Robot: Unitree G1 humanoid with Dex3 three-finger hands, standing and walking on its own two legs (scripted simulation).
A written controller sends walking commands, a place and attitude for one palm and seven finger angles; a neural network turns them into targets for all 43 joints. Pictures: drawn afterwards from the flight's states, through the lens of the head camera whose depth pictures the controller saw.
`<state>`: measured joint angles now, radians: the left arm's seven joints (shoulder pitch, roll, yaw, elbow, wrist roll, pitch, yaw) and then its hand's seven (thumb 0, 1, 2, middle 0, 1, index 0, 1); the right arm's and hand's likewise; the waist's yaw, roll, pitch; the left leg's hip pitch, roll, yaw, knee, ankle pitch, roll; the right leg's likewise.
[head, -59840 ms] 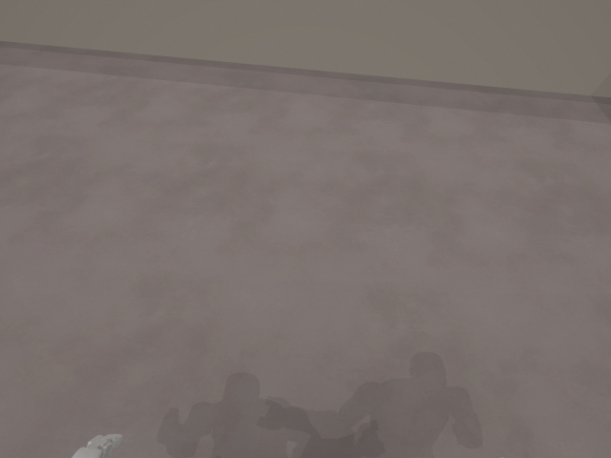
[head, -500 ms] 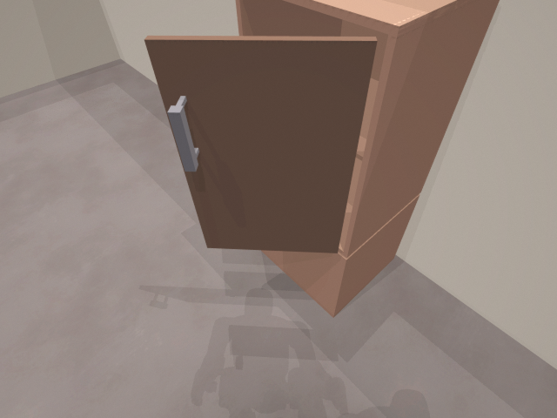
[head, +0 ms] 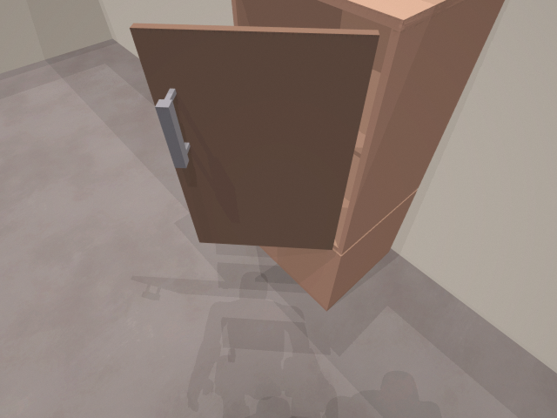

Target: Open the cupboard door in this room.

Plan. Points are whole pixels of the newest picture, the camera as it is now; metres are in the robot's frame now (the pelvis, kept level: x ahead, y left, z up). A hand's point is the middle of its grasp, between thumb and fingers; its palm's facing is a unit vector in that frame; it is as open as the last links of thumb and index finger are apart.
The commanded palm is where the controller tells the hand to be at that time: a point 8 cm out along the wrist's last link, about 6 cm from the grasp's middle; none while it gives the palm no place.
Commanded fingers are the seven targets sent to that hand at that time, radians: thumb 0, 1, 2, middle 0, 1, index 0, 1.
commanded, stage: look again from close up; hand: left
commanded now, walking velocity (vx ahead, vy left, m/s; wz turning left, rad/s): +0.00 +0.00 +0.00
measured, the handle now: (176, 129) +0.58 +0.23 +0.08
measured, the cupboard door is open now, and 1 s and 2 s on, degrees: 44 44 44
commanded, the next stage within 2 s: raise the hand with hooked fingers in 0.30 s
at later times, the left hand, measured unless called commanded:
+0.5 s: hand out of the picture +0.13 +0.19 -0.11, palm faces +0.20 -0.96 -0.20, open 7.4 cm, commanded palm +0.12 +0.24 -0.06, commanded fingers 0.00 0.76 0.84 -0.21 -0.39 -0.21 -0.39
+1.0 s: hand (119, 385) +0.16 +0.22 +0.00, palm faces +0.03 -1.00 -0.06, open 9.7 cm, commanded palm +0.14 +0.27 +0.00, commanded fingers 0.00 0.18 0.59 -0.25 -0.76 -0.25 -0.76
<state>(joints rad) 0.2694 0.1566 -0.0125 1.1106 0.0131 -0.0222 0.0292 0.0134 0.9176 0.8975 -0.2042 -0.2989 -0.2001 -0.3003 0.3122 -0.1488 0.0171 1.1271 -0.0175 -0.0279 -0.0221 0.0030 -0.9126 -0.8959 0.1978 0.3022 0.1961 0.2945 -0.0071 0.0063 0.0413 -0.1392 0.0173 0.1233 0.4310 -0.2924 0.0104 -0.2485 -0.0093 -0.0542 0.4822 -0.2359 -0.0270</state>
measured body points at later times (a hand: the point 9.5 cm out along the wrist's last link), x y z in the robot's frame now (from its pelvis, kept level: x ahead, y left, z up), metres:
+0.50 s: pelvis +0.02 +0.00 +0.00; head +0.04 -0.01 +0.45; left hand +0.12 +0.24 -0.10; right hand +0.06 -0.23 -0.15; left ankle -0.04 +0.11 -0.74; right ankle +0.01 -0.10 -0.74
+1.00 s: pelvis -0.04 +0.00 -0.07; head +0.01 +0.03 +0.38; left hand +0.16 +0.27 +0.00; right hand +0.20 -0.21 -0.12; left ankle -0.04 +0.11 -0.74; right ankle +0.01 -0.10 -0.74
